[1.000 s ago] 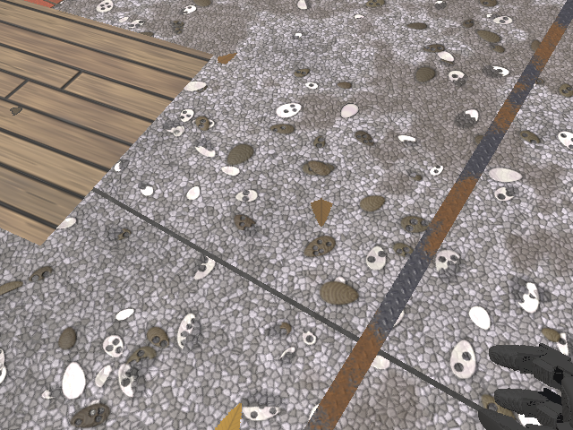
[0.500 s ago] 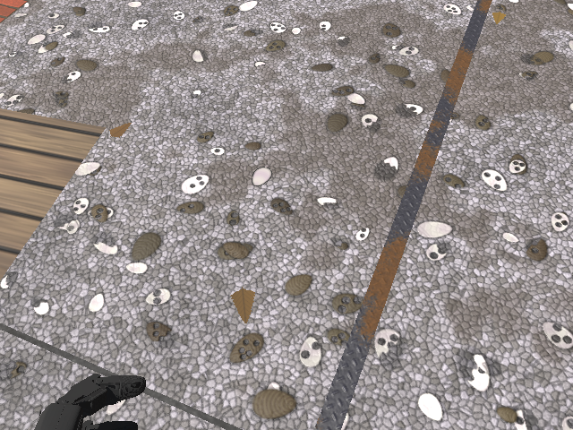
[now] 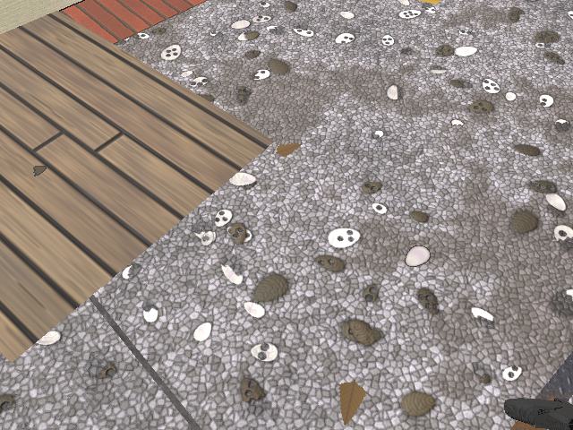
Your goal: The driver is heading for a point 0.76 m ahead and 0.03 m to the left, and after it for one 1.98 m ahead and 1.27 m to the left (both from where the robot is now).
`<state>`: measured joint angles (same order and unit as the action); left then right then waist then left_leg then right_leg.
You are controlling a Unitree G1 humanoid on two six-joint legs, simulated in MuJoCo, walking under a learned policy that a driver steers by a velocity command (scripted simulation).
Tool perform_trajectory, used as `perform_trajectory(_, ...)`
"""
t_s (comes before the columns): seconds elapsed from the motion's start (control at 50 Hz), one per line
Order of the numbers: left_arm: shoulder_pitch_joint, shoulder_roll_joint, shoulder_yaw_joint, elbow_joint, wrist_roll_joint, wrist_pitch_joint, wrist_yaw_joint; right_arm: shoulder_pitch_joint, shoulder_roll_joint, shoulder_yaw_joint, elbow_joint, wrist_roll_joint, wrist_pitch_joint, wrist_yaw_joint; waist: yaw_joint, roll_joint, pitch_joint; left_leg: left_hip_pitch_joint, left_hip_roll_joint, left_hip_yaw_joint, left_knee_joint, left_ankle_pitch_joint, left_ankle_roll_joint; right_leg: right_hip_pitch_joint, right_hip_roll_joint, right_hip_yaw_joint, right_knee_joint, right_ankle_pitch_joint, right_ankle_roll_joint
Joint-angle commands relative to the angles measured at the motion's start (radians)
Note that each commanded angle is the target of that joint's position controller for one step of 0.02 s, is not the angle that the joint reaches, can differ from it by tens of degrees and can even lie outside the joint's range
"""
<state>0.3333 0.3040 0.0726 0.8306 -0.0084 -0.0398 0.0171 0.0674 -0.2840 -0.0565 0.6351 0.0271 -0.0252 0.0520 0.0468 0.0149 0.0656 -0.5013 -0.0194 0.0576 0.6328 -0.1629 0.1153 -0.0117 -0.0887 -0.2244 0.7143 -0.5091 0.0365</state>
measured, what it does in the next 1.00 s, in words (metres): walks ahead, turning left: right foot, then left foot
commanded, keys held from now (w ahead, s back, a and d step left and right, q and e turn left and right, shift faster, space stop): w+q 0.36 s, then w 0.44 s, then w+e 0.16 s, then w+q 0.04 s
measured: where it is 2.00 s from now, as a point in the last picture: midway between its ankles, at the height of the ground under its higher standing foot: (220, 228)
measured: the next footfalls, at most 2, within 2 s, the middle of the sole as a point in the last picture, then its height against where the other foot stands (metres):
right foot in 0.44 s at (350, 422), level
left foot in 0.94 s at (214, 341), level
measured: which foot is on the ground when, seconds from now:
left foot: down 0.00-0.46, up 0.48-0.92, down 0.94-1.00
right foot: up 0.00-0.42, down 0.44-0.96, up 0.98-1.00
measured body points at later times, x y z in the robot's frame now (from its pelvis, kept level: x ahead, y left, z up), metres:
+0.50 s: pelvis +0.30 -0.02 +0.01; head +0.32 -0.01 +0.46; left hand +0.44 +0.28 -0.06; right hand +0.41 -0.29 -0.11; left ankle +0.12 +0.07 -0.68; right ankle +0.42 -0.10 -0.72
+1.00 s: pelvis +0.53 +0.09 +0.01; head +0.56 +0.12 +0.46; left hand +0.44 +0.36 -0.12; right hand +0.83 -0.06 -0.05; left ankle +0.59 +0.22 -0.72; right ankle +0.43 -0.09 -0.68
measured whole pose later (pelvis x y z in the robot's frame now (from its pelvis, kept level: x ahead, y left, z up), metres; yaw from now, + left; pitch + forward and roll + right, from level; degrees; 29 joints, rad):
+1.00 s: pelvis +0.53 +0.09 +0.01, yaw +16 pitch +2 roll -1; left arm 0.41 0.30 0.05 0.87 -0.02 -0.05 0.00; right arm 0.03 -0.26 -0.03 0.64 0.00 -0.09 0.03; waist 0.08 -0.01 0.03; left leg -0.45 0.01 0.01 0.55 -0.12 0.03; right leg -0.15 0.00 0.07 0.77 -0.50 -0.01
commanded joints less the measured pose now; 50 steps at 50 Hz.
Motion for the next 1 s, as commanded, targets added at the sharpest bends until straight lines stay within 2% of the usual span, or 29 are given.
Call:
perform_trajectory(0.02, -0.057, 0.108, -0.002, -0.155, -0.008, -0.079, -0.018, 0.343, -0.253, -0.083, -0.012, -0.001, -0.015, -0.019, -0.170, 0.116, -0.414, 0.915, 0.350, -0.877, -0.333, -0.255, 0.302, -0.774, 0.098, 0.317, 0.693, -0.083, -0.020)
perform_trajectory(0.04, -0.147, 0.146, 0.008, -0.187, -0.040, -0.097, -0.023, 0.309, -0.204, -0.068, -0.001, -0.008, -0.029, -0.016, -0.171, 0.073, -0.263, 0.806, 0.323, -0.727, -0.355, -0.169, 0.253, -0.834, 0.055, 0.315, 0.652, 0.024, -0.042)
perform_trajectory(0.06, -0.148, 0.132, 0.004, -0.184, -0.026, -0.105, -0.016, 0.251, -0.179, -0.060, -0.003, -0.005, -0.036, -0.017, -0.120, 0.000, -0.183, 0.660, 0.278, -0.607, -0.350, -0.057, 0.218, -0.789, 0.012, 0.312, 0.565, 0.108, -0.048)
perform_trajectory(0.08, -0.141, 0.135, 0.009, -0.171, 0.004, -0.104, -0.010, 0.189, -0.146, -0.050, -0.014, -0.006, -0.036, -0.020, -0.080, -0.012, -0.134, 0.534, 0.236, -0.512, -0.357, 0.058, 0.194, -0.723, -0.015, 0.310, 0.481, 0.153, -0.038)
perform_trajectory(0.1, -0.117, 0.139, 0.014, -0.167, 0.013, -0.094, -0.011, 0.157, -0.128, -0.042, -0.030, -0.020, -0.037, -0.025, -0.047, 0.016, -0.122, 0.452, 0.210, -0.463, -0.376, 0.141, 0.189, -0.654, -0.033, 0.318, 0.445, 0.190, -0.029)
perform_trajectory(0.16, -0.112, 0.102, 0.007, -0.168, 0.026, -0.064, -0.012, 0.157, -0.146, -0.046, -0.021, -0.018, -0.043, -0.040, -0.025, 0.014, -0.098, 0.323, 0.176, -0.378, -0.409, 0.286, 0.195, -0.599, -0.024, 0.286, 0.331, 0.243, 0.019)
perform_trajectory(0.26, -0.307, 0.043, -0.020, -0.219, 0.021, -0.065, -0.021, 0.227, -0.178, -0.055, 0.015, -0.006, -0.030, -0.065, -0.096, 0.052, -0.058, 0.237, 0.089, -0.289, -0.389, 0.189, 0.117, -0.525, 0.049, 0.263, -0.053, 0.555, 0.045)
perform_trajectory(0.34, -0.382, 0.079, -0.010, -0.243, 0.001, -0.079, -0.040, 0.290, -0.177, -0.056, 0.045, 0.003, -0.020, -0.071, -0.122, 0.072, -0.056, 0.305, 0.130, -0.387, -0.325, 0.079, 0.093, -0.474, 0.081, 0.298, -0.192, 0.587, 0.024)
perform_trajectory(0.4, -0.321, 0.111, 0.006, -0.228, 0.001, -0.090, -0.047, 0.284, -0.166, -0.055, 0.053, -0.004, -0.014, -0.075, -0.084, 0.112, -0.066, 0.387, 0.175, -0.451, -0.240, 0.107, 0.070, -0.422, 0.072, 0.301, -0.220, 0.485, -0.023)
perform_trajectory(0.42, -0.250, 0.119, 0.015, -0.208, 0.005, -0.094, -0.044, 0.276, -0.149, -0.050, 0.054, -0.007, -0.011, -0.073, -0.046, 0.115, -0.088, 0.386, 0.155, -0.440, -0.183, 0.175, 0.054, -0.328, 0.080, 0.275, -0.256, 0.480, -0.050)
perform_trajectory(0.44, -0.150, 0.147, 0.029, -0.189, 0.017, -0.099, -0.039, 0.282, -0.109, -0.034, 0.051, -0.014, -0.013, -0.068, 0.001, 0.092, -0.167, 0.359, 0.100, -0.396, -0.034, 0.226, 0.023, -0.158, 0.043, 0.294, -0.259, 0.477, -0.091)
perform_trajectory(0.46, -0.014, 0.202, 0.040, -0.179, 0.031, -0.099, -0.034, 0.334, -0.054, -0.012, 0.039, -0.035, -0.015, -0.066, 0.029, -0.047, -0.320, 0.211, 0.024, -0.322, 0.254, 0.013, -0.017, 0.118, -0.129, 0.486, -0.222, 0.456, -0.165)
perform_trajectory(0.48, 0.067, 0.258, 0.060, -0.123, 0.027, -0.085, -0.047, 0.469, -0.020, 0.000, 0.034, 0.008, -0.026, -0.065, -0.020, -0.389, -0.395, -0.127, -0.096, -0.226, 0.551, -0.417, -0.081, 0.350, -0.301, 0.971, -0.376, 0.153, -0.320)
perform_trajectory(0.5, 0.047, 0.159, 0.037, -0.137, -0.001, -0.083, -0.052, 0.419, -0.124, -0.017, 0.056, 0.017, -0.029, -0.068, 0.012, -0.236, -0.298, -0.240, -0.034, -0.275, 0.658, -0.393, -0.086, 0.299, -0.295, 1.025, -0.436, -0.084, -0.297)
perform_trajectory(0.52, -0.007, 0.111, 0.023, -0.142, -0.002, -0.078, -0.048, 0.292, -0.165, -0.029, 0.036, 0.012, -0.028, -0.067, 0.032, -0.137, -0.172, -0.269, -0.001, -0.250, 0.671, -0.300, -0.086, 0.180, -0.258, 0.870, -0.446, -0.045, -0.260)
perform_trajectory(0.54, -0.054, 0.100, 0.014, -0.149, 0.011, -0.073, -0.046, 0.223, -0.155, -0.026, 0.019, -0.003, -0.028, -0.069, 0.017, -0.067, -0.110, -0.242, 0.032, -0.214, 0.644, -0.238, -0.087, 0.066, -0.216, 0.752, -0.457, 0.084, -0.244)
perform_trajectory(0.56, -0.081, 0.086, 0.009, -0.142, 0.016, -0.070, -0.044, 0.187, -0.137, -0.026, 0.007, -0.016, -0.033, -0.065, -0.001, -0.058, -0.065, -0.228, 0.063, -0.204, 0.584, -0.191, -0.088, -0.014, -0.182, 0.675, -0.475, 0.194, -0.249)
perform_trajectory(0.58, -0.091, 0.073, 0.002, -0.138, 0.023, -0.072, -0.041, 0.194, -0.119, -0.024, 0.006, -0.016, -0.036, -0.060, -0.025, -0.086, -0.063, -0.178, 0.093, -0.192, 0.538, -0.159, -0.087, -0.062, -0.151, 0.614, -0.493, 0.275, -0.240)
perform_trajectory(0.62, -0.081, 0.065, -0.001, -0.123, 0.013, -0.076, -0.040, 0.212, -0.083, -0.016, 0.016, -0.013, -0.034, -0.054, -0.039, -0.115, -0.074, -0.142, 0.106, -0.158, 0.466, -0.145, -0.096, -0.090, -0.125, 0.538, -0.523, 0.374, -0.251)
perform_trajectory(0.7, -0.047, 0.122, 0.013, -0.091, -0.001, -0.072, -0.032, 0.103, -0.043, 0.005, -0.017, -0.025, -0.039, -0.049, -0.013, -0.087, -0.047, -0.164, 0.125, -0.121, 0.233, -0.016, -0.122, -0.100, -0.126, 0.438, -0.575, 0.480, -0.271)
perform_trajectory(0.78, 0.002, 0.146, 0.015, -0.058, -0.011, -0.057, -0.029, -0.015, -0.034, 0.013, -0.035, -0.017, -0.052, -0.035, 0.029, -0.087, -0.030, -0.077, 0.092, -0.081, 0.012, 0.165, -0.130, -0.110, -0.097, 0.342, -0.573, 0.522, -0.239)
perform_trajectory(0.82, 0.048, 0.149, 0.015, -0.035, -0.017, -0.048, -0.029, -0.072, -0.040, 0.012, -0.054, -0.011, -0.056, -0.028, 0.047, -0.086, -0.016, -0.050, 0.078, -0.078, -0.041, 0.185, -0.126, -0.091, -0.114, 0.352, -0.557, 0.526, -0.234)
perform_trajectory(0.86, 0.067, 0.155, 0.016, -0.019, -0.021, -0.036, -0.026, -0.103, -0.054, 0.006, -0.071, -0.008, -0.064, -0.019, 0.037, -0.091, -0.003, -0.037, 0.065, -0.088, -0.093, 0.146, -0.110, -0.052, -0.140, 0.383, -0.524, 0.539, -0.223)
perform_trajectory(0.9, 0.058, 0.178, 0.023, -0.013, -0.023, -0.024, -0.019, -0.061, -0.085, -0.007, -0.062, -0.009, -0.073, -0.016, -0.007, -0.102, -0.021, 0.050, 0.049, -0.086, -0.142, 0.098, -0.088, -0.030, -0.155, 0.407, -0.466, 0.593, -0.203)
perform_trajectory(0.92, 0.040, 0.180, 0.022, -0.016, -0.024, -0.020, -0.016, 0.019, -0.109, -0.021, -0.039, -0.012, -0.076, -0.020, -0.060, -0.097, -0.063, 0.181, 0.033, -0.070, -0.182, 0.099, -0.069, -0.050, -0.130, 0.386, -0.381, 0.693, -0.181)
perform_trajectory(0.94, 0.039, 0.151, 0.011, -0.020, -0.016, -0.021, -0.016, 0.153, -0.155, -0.045, -0.002, -0.020, -0.076, -0.030, -0.123, -0.078, -0.157, 0.396, 0.051, -0.080, -0.181, 0.105, -0.041, -0.117, -0.074, 0.348, -0.214, 0.728, -0.150)
perform_trajectory(0.96, 0.028, 0.077, -0.017, -0.056, 0.012, -0.026, -0.016, 0.335, -0.234, -0.066, 0.020, -0.039, -0.071, -0.044, -0.193, 0.046, -0.324, 0.689, 0.259, -0.288, -0.146, 0.108, 0.024, -0.312, 0.002, 0.297, 0.105, 0.461, -0.105)
perform_trajectory(0.98, 0.150, -0.004, -0.039, -0.073, -0.005, -0.042, -0.013, 0.365, -0.282, -0.072, 0.041, -0.042, -0.059, -0.039, -0.128, 0.301, -0.426, 0.894, 0.436, -0.698, -0.259, -0.121, 0.157, -0.627, 0.134, 0.272, 0.395, -0.069, -0.056)
perform_trajectory(1.0, 0.105, 0.102, -0.014, -0.061, -0.024, -0.052, -0.016, 0.357, -0.190, -0.049, 0.045, -0.028, -0.059, -0.034, -0.156, 0.207, -0.351, 0.830, 0.396, -0.747, -0.323, -0.258, 0.152, -0.728, 0.095, 0.363, 0.512, -0.074, -0.056)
